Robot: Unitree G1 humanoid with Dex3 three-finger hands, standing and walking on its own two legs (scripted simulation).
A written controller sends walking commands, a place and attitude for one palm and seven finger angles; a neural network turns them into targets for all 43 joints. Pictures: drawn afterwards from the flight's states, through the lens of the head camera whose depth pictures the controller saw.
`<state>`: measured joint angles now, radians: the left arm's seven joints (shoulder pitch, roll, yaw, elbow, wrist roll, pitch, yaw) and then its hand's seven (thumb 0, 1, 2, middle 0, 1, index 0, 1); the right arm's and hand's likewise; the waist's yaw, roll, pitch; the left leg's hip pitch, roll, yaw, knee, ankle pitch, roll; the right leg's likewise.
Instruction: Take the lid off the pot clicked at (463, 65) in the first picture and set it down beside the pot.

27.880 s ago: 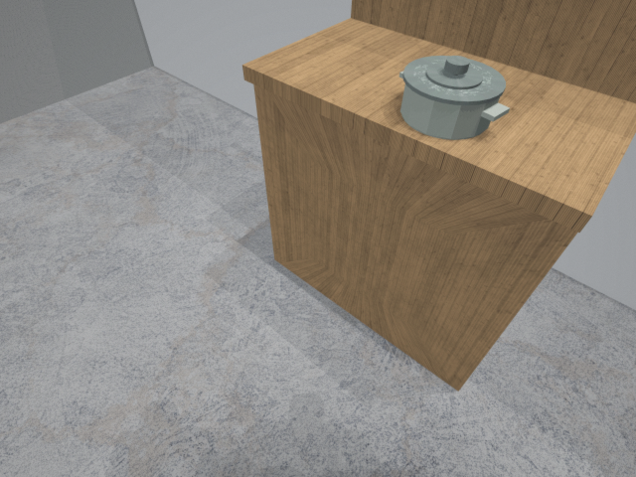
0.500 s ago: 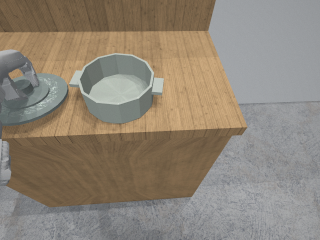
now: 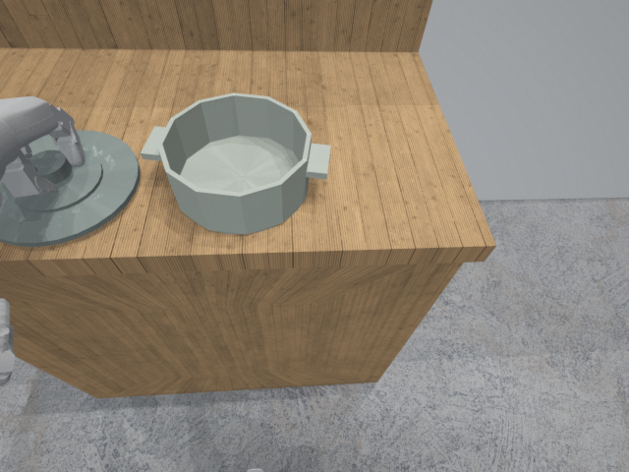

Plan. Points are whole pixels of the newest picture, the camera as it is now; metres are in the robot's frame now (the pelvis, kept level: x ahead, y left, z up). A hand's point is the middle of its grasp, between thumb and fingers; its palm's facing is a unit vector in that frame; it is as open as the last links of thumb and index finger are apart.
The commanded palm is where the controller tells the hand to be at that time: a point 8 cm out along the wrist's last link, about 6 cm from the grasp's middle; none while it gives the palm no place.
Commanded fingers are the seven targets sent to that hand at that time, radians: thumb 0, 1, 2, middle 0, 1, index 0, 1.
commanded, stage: open the fingers wide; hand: left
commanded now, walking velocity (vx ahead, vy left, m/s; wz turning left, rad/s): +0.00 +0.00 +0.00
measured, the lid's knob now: (49, 167) +0.47 +0.33 +0.10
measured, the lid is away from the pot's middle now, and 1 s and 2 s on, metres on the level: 0.24 0.24 0.24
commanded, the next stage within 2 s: raise the empty hand in 0.86 s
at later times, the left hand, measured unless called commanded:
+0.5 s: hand (28, 164) +0.44 +0.32 +0.14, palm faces -0.37 -0.09 -0.93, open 9.0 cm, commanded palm +0.45 +0.32 +0.20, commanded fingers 0.00 -0.08 0.88 -0.48 -0.67 -0.48 -0.67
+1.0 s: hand (25, 167) +0.44 +0.33 +0.13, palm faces -0.37 -0.11 -0.92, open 11.0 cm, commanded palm +0.46 +0.33 +0.21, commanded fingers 0.00 -0.14 0.92 -0.49 -0.59 -0.49 -0.59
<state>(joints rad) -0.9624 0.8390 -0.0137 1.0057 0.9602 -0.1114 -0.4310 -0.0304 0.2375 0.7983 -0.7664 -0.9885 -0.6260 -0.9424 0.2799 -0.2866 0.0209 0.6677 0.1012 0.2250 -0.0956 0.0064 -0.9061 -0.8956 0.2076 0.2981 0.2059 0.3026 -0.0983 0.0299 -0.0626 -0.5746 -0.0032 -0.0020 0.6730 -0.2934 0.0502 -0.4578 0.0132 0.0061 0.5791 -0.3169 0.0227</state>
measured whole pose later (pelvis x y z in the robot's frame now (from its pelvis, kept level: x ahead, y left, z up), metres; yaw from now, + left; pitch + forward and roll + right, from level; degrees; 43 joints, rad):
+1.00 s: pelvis +0.00 +0.00 +0.00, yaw +0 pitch +11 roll -3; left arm -0.99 0.84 -0.04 1.02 0.95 -0.09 -0.42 0.00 -0.13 0.90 -0.50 -0.60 -0.50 -0.60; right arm 0.25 -0.28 0.03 0.65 0.11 0.25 -0.09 0.01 -0.91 -0.90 0.21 0.30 0.21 0.30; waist -0.09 0.03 -0.06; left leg -0.57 -0.01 0.00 0.67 -0.29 0.05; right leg -0.45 0.01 0.01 0.57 -0.31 0.02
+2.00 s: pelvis +0.00 +0.00 +0.01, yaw +2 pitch +9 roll -2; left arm -1.19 0.88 -0.11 0.96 0.96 0.06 -0.52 0.00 -0.14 0.91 -0.51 -0.59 -0.51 -0.59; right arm 0.23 -0.30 0.04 0.65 0.11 0.24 -0.06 0.01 -0.91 -0.90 0.21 0.30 0.20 0.30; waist -0.08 0.04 -0.05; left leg -0.48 -0.02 -0.02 0.58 -0.25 0.05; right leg -0.36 0.00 -0.01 0.49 -0.28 0.02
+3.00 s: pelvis +0.01 -0.02 +0.02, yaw +1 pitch +3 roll -1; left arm -0.73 0.66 0.24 0.42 0.11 0.01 -0.14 0.00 -0.14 0.91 -0.51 -0.59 -0.51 -0.59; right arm 0.17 -0.26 0.08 0.55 0.09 0.11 -0.07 0.01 -0.91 -0.90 0.20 0.30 0.20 0.30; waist 0.03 0.03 0.01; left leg -0.30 0.00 -0.01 0.50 -0.25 0.01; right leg -0.20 0.01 0.00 0.44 -0.29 0.00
